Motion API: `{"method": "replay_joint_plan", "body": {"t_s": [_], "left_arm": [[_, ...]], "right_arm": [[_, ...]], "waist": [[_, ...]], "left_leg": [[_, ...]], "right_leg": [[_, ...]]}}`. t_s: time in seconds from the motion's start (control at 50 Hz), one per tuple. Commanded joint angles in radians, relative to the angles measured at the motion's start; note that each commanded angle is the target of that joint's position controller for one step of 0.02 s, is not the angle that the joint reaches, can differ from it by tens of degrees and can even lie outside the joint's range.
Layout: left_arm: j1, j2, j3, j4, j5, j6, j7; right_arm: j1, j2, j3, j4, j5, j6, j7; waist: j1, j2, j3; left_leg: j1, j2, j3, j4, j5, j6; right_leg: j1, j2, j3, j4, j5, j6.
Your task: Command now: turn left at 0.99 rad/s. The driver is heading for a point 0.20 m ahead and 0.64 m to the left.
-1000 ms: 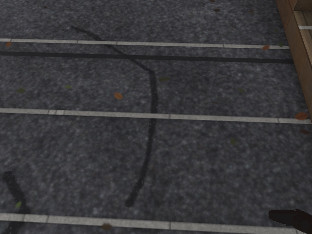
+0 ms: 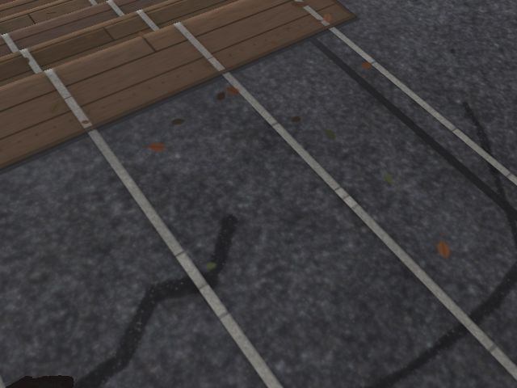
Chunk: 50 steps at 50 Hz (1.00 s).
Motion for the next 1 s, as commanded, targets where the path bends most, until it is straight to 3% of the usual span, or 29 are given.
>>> {"method": "replay_joint_plan", "body": {"t_s": [0.02,0.12,0.14,0.18,0.22,0.24,0.26,0.28,0.3,0.32,0.36,0.44,0.52,0.56,0.62,0.66,0.68,0.7,0.72,0.74,0.76,0.78,0.8,0.82,0.84,0.86,0.92,0.96,1.0], "left_arm": [[-0.021,0.054,0.012,-0.07,-0.004,-0.018,-0.001],[-0.053,0.052,0.007,-0.078,-0.014,-0.021,-0.013],[-0.041,0.058,0.008,-0.075,-0.019,-0.025,-0.018],[-0.045,0.069,0.012,-0.08,-0.039,-0.042,-0.033],[0.011,0.077,0.023,-0.067,-0.058,-0.062,-0.038],[0.09,0.079,0.031,-0.041,-0.063,-0.072,-0.037],[0.197,0.117,0.047,-0.015,-0.056,-0.077,-0.031],[0.269,0.181,0.051,-0.018,-0.019,-0.079,-0.029],[0.208,0.2,0.055,-0.028,0.012,-0.095,-0.039],[0.143,0.147,0.041,-0.049,-0.005,-0.1,-0.032],[0.139,0.097,0.02,-0.056,-0.03,-0.087,-0.013],[0.236,0.097,0.005,-0.02,-0.01,-0.1,-0.01],[0.266,0.078,-0.009,0.017,0.015,-0.093,-0.015],[0.235,0.095,-0.009,0.024,0.021,-0.081,-0.013],[0.235,0.172,0.007,0.039,-0.007,-0.06,-0.003],[0.219,0.217,0.021,0.038,-0.036,-0.049,0.002],[0.207,0.233,0.027,0.036,-0.051,-0.044,0.001],[0.194,0.225,0.026,0.026,-0.065,-0.047,-0.004],[0.225,0.148,0.004,0.012,-0.063,-0.064,-0.016],[0.351,-0.024,-0.046,-0.027,0.024,-0.078,-0.038],[0.36,0.072,-0.051,-0.052,0.004,-0.098,-0.043],[0.161,0.154,-0.028,-0.082,-0.027,-0.104,-0.033],[0.107,0.138,-0.031,-0.111,-0.033,-0.101,-0.016],[0.125,0.131,-0.032,-0.09,-0.019,-0.091,-0.002],[0.146,0.142,-0.028,-0.085,-0.011,-0.078,0.002],[0.152,0.149,-0.023,-0.081,-0.005,-0.066,0.0],[0.145,0.098,-0.032,-0.071,0.017,-0.05,-0.002],[0.105,0.076,-0.038,-0.088,0.017,-0.04,0.0],[0.059,0.068,-0.039,-0.104,0.009,-0.028,0.002]], "right_arm": [[-0.041,-0.169,-0.048,-0.073,0.002,-0.014,-0.018],[-0.054,-0.182,-0.053,-0.076,0.006,-0.003,-0.019],[-0.043,-0.179,-0.051,-0.073,0.011,-0.002,-0.017],[-0.032,-0.175,-0.044,-0.072,0.018,-0.01,-0.005],[-0.063,-0.157,-0.03,-0.078,0.015,-0.021,0.003],[-0.092,-0.133,-0.02,-0.086,0.015,-0.025,0.003],[-0.068,-0.077,-0.002,-0.081,0.015,-0.03,0.003],[-0.039,-0.002,0.02,-0.102,0.023,-0.036,0.004],[-0.092,-0.063,0.013,-0.151,0.03,-0.054,0.007],[-0.1,-0.127,-0.002,-0.138,0.019,-0.057,0.008],[-0.052,-0.135,-0.014,-0.1,0.0,-0.056,0.013],[-0.062,-0.064,0.007,-0.107,0.017,-0.064,0.027],[-0.1,-0.046,0.013,-0.106,0.016,-0.063,0.04],[-0.153,-0.025,0.022,-0.117,0.012,-0.067,0.058],[-0.205,0.004,0.03,-0.121,0.009,-0.071,0.095],[-0.109,-0.045,0.005,-0.088,0.012,-0.066,0.099],[0.003,-0.09,-0.019,-0.058,0.015,-0.06,0.094],[0.162,-0.16,-0.055,-0.023,0.013,-0.052,0.083],[0.277,-0.211,-0.083,0.011,0.02,-0.039,0.055],[0.214,-0.315,-0.084,-0.025,0.016,-0.036,0.038],[0.201,-0.307,-0.078,-0.092,-0.017,-0.056,0.05],[0.18,-0.249,-0.066,-0.089,-0.014,-0.071,0.062],[0.116,-0.219,-0.055,-0.075,0.005,-0.079,0.06],[0.054,-0.177,-0.041,-0.083,0.017,-0.083,0.055],[0.003,-0.168,-0.038,-0.092,0.003,-0.083,0.047],[-0.026,-0.163,-0.038,-0.097,-0.011,-0.078,0.041],[-0.035,-0.16,-0.04,-0.073,-0.006,-0.063,0.017],[-0.028,-0.171,-0.042,-0.06,0.001,-0.045,0.0],[-0.036,-0.17,-0.04,-0.058,0.01,-0.024,-0.012]], "waist": [[0.007,0.153,-0.191],[-0.006,0.191,-0.177],[-0.012,0.187,-0.203],[-0.024,0.214,-0.179],[0.019,0.237,-0.136],[0.071,0.21,-0.125],[0.107,0.114,-0.168],[0.093,-0.109,-0.204],[0.058,-0.19,-0.075],[0.045,-0.16,-0.012],[0.038,-0.091,-0.017],[0.062,-0.077,0.004],[0.068,-0.058,0.069],[0.073,-0.055,0.105],[0.078,-0.039,0.089],[0.014,-0.082,-0.001],[-0.05,-0.098,-0.063],[-0.133,-0.089,-0.146],[-0.171,0.028,-0.199],[-0.01,0.342,-0.299],[-0.059,0.245,-0.626],[-0.12,0.082,-0.519],[-0.066,0.023,-0.337],[-0.016,-0.023,-0.242],[0.022,0.014,-0.2],[0.041,0.041,-0.178],[0.048,0.04,-0.183],[0.038,0.05,-0.203],[0.026,0.085,-0.208]], "left_leg": [[0.197,0.192,-0.275,-0.095,0.328,0.169],[0.155,0.166,-0.395,-0.06,0.249,0.154],[0.148,0.159,-0.423,-0.082,0.073,0.156],[0.076,0.143,-0.494,-0.14,-0.323,0.164],[-0.05,0.116,-0.525,-0.134,-0.455,0.157],[-0.164,0.085,-0.499,-0.072,-0.496,0.129],[-0.293,0.012,-0.384,0.127,-0.551,0.069],[-0.465,-0.108,-0.169,0.43,-0.473,0.02],[-0.618,-0.01,-0.15,0.556,-0.322,0.006],[-0.645,0.055,-0.099,0.621,-0.234,-0.014],[-0.622,0.093,-0.033,0.721,-0.132,-0.044],[-0.66,0.145,0.026,0.853,0.025,-0.057],[-0.667,0.165,0.042,0.774,0.14,-0.087],[-0.563,0.162,0.113,0.583,0.204,-0.094],[-0.374,0.121,0.225,0.328,0.206,-0.067],[-0.202,0.034,0.288,0.255,0.148,-0.025],[-0.066,-0.015,0.297,0.222,0.117,0.01],[0.166,-0.045,0.261,0.15,0.163,0.061],[0.428,-0.025,0.149,0.05,0.291,0.112],[0.726,0.22,-0.228,0.216,0.767,0.256],[0.783,0.407,-0.683,0.004,0.361,0.442],[0.665,0.342,-0.635,-0.124,0.171,0.359],[0.498,0.301,-0.56,-0.167,0.052,0.307],[0.344,0.26,-0.488,-0.18,0.063,0.27],[0.219,0.229,-0.426,-0.192,0.145,0.263],[0.138,0.199,-0.376,-0.202,0.219,0.254],[0.016,0.143,-0.265,-0.142,0.516,0.24],[0.013,0.112,-0.266,-0.114,0.513,0.219],[0.017,0.079,-0.289,-0.099,0.37,0.18]], "right_leg": [[-0.045,0.039,0.041,-0.107,0.051,0.013],[0.037,0.081,0.083,-0.29,0.043,0.011],[0.069,0.082,0.086,-0.328,0.05,0.003],[0.158,0.08,0.083,-0.415,0.026,-0.02],[0.33,0.069,0.072,-0.522,0.009,-0.04],[0.489,0.045,0.068,-0.619,0.068,-0.057],[0.68,-0.07,0.15,-0.68,-0.001,-0.089],[0.795,-0.286,0.481,-0.802,-0.338,-0.179],[0.67,-0.393,0.711,-0.898,-0.515,-0.25],[0.619,-0.38,0.629,-0.905,-0.499,-0.247],[0.6,-0.295,0.421,-0.897,-0.356,-0.186],[0.567,-0.243,0.162,-0.923,-0.16,-0.169],[0.556,-0.221,-0.05,-0.921,0.135,-0.178],[0.5,-0.194,-0.167,-0.91,0.335,-0.168],[0.525,-0.208,-0.256,-0.856,0.632,-0.148],[0.593,-0.221,-0.286,-0.706,1.066,-0.129],[0.594,-0.234,-0.29,-0.556,1.201,-0.124],[0.516,-0.236,-0.286,-0.35,1.151,-0.105],[0.312,-0.169,-0.275,-0.072,0.649,-0.044],[-0.057,-0.005,-0.2,0.337,-0.371,0.002],[-0.104,0.052,0.063,0.5,-0.355,-0.004],[-0.127,0.019,0.097,0.436,-0.215,-0.035],[-0.162,-0.004,0.085,0.335,-0.114,-0.044],[-0.124,-0.038,0.09,0.265,-0.066,-0.037],[-0.057,-0.05,0.1,0.211,-0.04,-0.031],[-0.006,-0.055,0.099,0.171,-0.032,-0.024],[0.047,-0.033,0.063,0.059,-0.003,0.015],[0.034,-0.001,0.06,-0.016,0.048,0.038],[0.029,0.027,0.072,-0.099,0.109,0.045]]}}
